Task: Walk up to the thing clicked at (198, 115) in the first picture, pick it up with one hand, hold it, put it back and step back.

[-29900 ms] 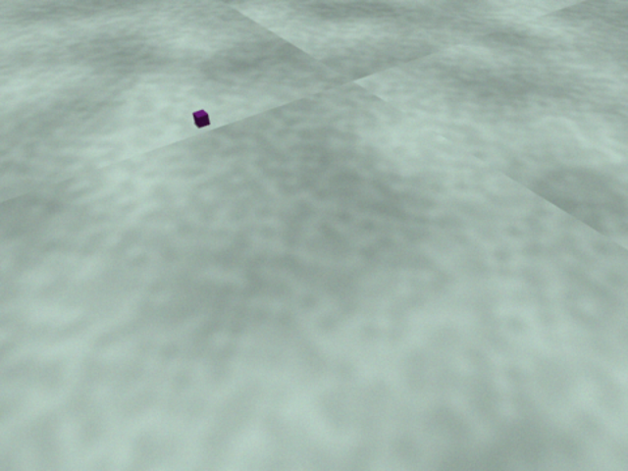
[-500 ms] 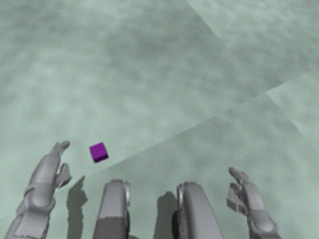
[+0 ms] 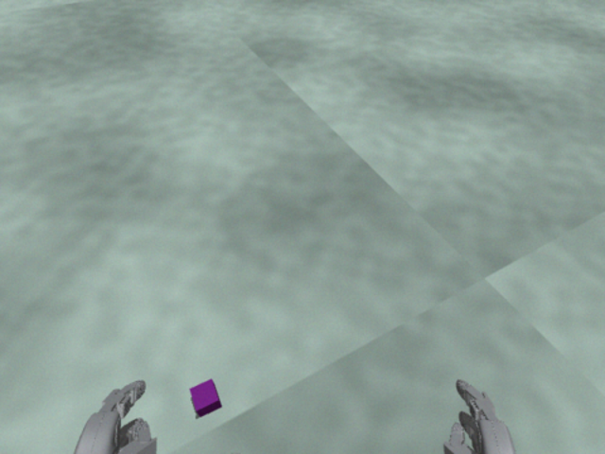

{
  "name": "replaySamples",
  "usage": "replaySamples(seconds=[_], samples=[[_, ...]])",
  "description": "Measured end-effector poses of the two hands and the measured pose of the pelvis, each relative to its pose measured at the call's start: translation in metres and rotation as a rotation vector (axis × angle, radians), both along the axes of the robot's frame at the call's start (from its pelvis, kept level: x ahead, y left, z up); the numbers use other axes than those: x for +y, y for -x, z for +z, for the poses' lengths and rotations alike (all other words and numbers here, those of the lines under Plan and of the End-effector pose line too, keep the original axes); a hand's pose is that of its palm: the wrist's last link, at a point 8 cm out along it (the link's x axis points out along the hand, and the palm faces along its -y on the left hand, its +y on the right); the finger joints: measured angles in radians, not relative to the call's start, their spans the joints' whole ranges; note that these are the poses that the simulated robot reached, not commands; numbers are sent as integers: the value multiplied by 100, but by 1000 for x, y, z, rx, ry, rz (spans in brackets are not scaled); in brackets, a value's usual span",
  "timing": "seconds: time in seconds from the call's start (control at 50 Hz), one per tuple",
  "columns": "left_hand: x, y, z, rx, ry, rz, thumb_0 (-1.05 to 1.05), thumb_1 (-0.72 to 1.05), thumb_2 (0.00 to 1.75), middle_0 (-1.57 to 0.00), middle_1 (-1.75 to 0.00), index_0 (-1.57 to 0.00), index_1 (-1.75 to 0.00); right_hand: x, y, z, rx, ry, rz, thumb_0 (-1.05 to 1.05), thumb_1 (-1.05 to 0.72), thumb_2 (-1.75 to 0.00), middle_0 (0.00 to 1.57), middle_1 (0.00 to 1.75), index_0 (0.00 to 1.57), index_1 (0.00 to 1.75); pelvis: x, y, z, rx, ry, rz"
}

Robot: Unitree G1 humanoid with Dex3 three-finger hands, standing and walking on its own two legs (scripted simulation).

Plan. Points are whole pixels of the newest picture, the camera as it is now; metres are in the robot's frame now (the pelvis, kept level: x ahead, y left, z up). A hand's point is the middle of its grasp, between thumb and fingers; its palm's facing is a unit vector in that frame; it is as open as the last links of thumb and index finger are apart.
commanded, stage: home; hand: left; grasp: from above
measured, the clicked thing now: (206, 397) +0.42 +0.24 -0.67
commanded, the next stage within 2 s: none
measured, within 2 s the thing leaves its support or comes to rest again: neither
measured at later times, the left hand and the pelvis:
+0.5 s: hand out of the picture +0.16 +0.18 -0.04, palm faces +0.07 -0.98 -0.20, open 7.4 cm; pelvis +0.00 +0.00 +0.01, yaw +1 degrees
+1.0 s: hand out of the picture +0.16 +0.18 -0.04, palm faces +0.05 -0.98 -0.20, open 7.4 cm; pelvis +0.00 +0.00 +0.01, yaw +0 degrees
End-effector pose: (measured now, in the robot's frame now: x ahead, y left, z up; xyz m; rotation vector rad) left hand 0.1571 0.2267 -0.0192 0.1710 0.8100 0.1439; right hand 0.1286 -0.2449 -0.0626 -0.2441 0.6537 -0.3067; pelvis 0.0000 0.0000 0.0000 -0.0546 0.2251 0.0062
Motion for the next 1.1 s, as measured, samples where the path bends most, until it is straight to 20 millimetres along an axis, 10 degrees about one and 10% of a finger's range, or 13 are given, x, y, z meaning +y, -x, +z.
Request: replaySamples(seconds=[0.3,1.1], samples=[[1,16,5,17,15,12,1,91,89,-20,-30,-20,-30,6,-35,22,-112,12,89,1,-90,-90,20,30,21,30,-2,-2,8,-49,-10,13],[-2,15,7,7,9,-4,1,91,89,-20,-30,-20,-30,1,-20,15,-79,10,69,1,-90,-90,20,30,21,30,-4,1,8,-61,-13,5]])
